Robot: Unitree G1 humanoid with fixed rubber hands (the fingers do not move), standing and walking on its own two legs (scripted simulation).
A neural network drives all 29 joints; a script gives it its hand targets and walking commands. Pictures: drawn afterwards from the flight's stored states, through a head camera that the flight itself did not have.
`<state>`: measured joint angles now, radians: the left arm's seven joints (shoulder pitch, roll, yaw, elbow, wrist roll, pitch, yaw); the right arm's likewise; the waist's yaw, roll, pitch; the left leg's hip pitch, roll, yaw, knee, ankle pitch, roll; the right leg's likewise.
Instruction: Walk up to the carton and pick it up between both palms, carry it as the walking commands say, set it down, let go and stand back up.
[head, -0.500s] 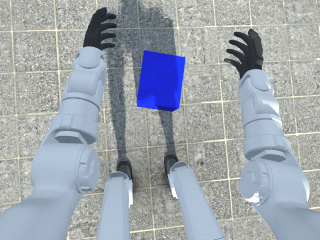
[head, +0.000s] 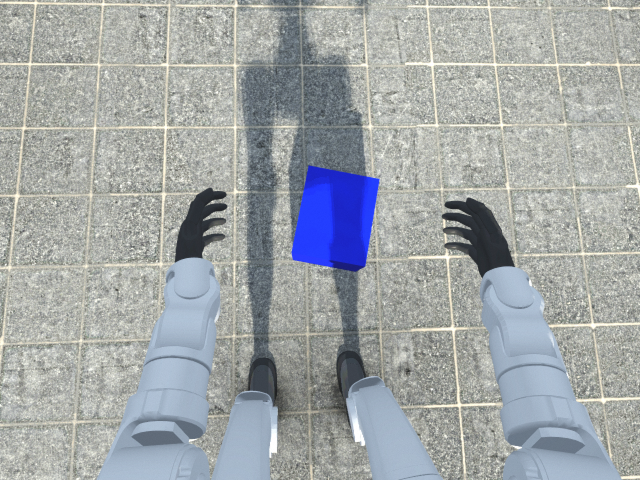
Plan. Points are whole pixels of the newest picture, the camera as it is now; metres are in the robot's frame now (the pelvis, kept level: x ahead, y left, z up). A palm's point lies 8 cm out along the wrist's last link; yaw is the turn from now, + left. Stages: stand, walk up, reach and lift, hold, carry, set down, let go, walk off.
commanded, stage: let go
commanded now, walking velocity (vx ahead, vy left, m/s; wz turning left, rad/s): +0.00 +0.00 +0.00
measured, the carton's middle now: (333, 222) +0.51 -0.10 -0.63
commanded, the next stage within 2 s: stand in 0.96 s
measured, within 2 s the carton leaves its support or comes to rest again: neither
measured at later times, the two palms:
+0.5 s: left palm (68, 396) +0.26 +0.22 -0.03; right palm (561, 394) +0.21 -0.23 -0.01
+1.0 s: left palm (39, 461) +0.21 +0.25 -0.02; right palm (557, 402) +0.20 -0.23 -0.02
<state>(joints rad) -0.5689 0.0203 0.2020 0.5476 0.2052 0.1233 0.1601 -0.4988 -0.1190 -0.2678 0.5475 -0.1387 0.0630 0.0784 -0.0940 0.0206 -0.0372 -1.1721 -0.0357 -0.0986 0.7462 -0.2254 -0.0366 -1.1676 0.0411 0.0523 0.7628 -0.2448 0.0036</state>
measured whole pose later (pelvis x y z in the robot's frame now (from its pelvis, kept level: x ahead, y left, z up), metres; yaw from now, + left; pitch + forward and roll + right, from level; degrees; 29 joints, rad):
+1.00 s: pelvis +0.05 +0.02 +0.05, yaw -2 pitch -3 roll +0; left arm 0.24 0.22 0.01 0.50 0.02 0.07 -0.02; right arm 0.21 -0.22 -0.04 0.47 -0.04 0.15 0.02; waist -0.01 0.01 0.06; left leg -0.15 -0.03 -0.06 0.49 -0.29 0.00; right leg -0.14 0.02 0.09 0.49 -0.30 0.01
